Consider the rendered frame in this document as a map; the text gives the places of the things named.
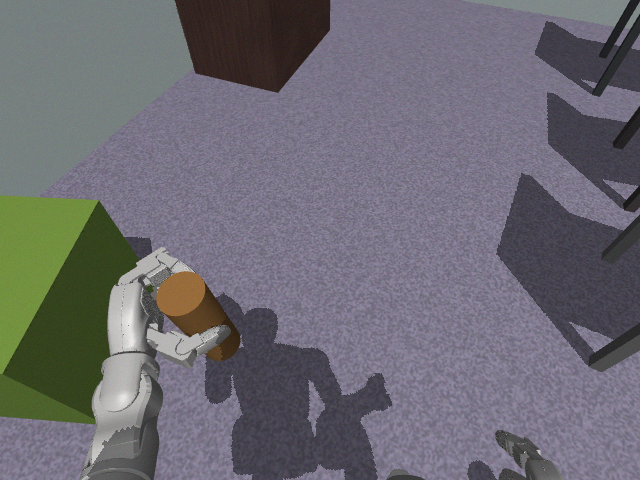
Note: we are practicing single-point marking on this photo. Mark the can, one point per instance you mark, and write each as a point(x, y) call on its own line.
point(187, 301)

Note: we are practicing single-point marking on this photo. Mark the left robot hand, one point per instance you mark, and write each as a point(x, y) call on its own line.
point(135, 322)

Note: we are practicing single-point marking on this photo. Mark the left robot arm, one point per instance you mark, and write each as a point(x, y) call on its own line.
point(126, 404)

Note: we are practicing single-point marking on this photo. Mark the right robot hand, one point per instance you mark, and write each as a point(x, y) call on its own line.
point(527, 455)

